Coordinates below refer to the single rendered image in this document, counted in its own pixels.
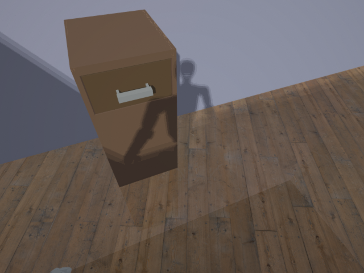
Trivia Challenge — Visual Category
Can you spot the drawer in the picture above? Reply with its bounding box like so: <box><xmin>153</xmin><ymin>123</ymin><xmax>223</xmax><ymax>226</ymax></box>
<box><xmin>81</xmin><ymin>59</ymin><xmax>172</xmax><ymax>114</ymax></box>

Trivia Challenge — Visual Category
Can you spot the handle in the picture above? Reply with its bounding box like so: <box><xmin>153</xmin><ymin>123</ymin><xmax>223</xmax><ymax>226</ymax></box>
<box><xmin>116</xmin><ymin>83</ymin><xmax>153</xmax><ymax>104</ymax></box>

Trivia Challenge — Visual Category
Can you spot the cabinet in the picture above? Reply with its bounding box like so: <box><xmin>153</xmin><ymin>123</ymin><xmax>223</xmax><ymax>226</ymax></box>
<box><xmin>64</xmin><ymin>10</ymin><xmax>177</xmax><ymax>187</ymax></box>

